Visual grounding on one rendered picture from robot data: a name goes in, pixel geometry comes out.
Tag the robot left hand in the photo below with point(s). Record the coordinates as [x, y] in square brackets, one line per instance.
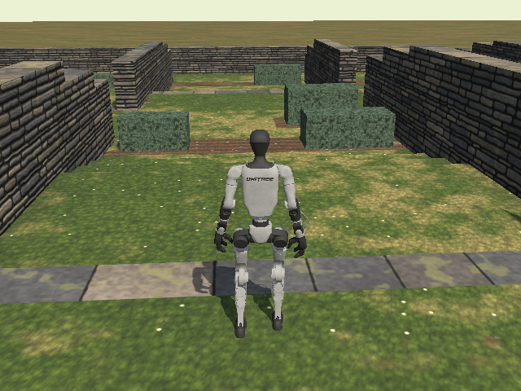
[219, 241]

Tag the robot left thigh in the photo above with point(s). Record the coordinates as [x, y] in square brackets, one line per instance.
[241, 245]

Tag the left robot forearm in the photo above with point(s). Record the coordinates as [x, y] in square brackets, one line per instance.
[223, 219]

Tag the robot right thigh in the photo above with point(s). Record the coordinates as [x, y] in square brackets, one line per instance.
[279, 246]

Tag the right robot forearm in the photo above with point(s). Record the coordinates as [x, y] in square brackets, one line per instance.
[296, 221]

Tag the robot left upper arm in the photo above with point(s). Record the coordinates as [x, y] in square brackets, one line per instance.
[234, 173]

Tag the robot right upper arm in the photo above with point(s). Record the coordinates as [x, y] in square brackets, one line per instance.
[285, 172]

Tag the robot thigh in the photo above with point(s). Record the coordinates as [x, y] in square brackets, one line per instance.
[241, 245]
[279, 246]

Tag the robot right hand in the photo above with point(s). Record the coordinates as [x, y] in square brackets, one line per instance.
[301, 246]

